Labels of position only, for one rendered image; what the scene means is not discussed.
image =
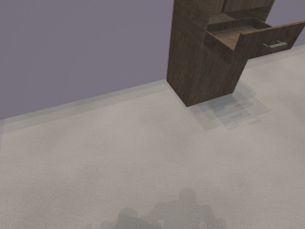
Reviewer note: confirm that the drawer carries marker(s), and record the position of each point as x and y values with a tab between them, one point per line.
241	39

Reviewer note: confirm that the handle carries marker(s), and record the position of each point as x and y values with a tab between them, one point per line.
278	46

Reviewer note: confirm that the cabinet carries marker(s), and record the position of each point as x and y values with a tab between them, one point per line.
196	73

